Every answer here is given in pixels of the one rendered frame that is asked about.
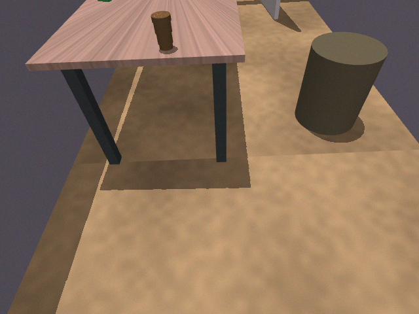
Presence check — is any table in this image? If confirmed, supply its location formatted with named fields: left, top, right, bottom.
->
left=25, top=0, right=245, bottom=164

